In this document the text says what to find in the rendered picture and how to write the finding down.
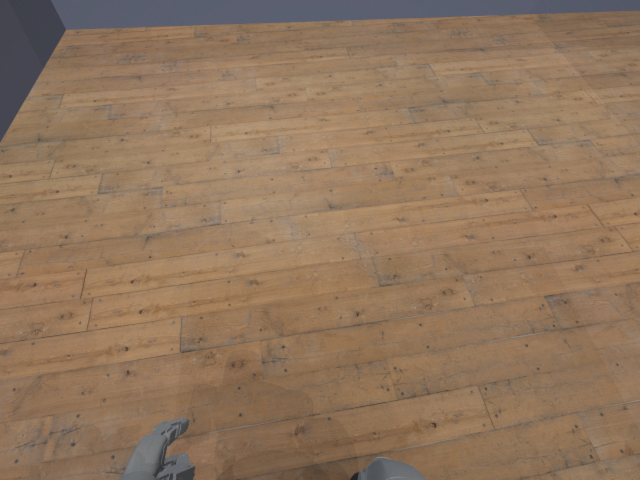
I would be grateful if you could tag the robot left hand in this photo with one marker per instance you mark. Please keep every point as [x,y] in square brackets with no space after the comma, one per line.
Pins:
[149,455]

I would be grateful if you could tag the robot right thigh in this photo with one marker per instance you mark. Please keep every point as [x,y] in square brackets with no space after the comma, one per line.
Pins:
[385,469]

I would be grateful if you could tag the right robot shin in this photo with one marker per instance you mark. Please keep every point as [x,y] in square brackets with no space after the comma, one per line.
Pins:
[377,458]

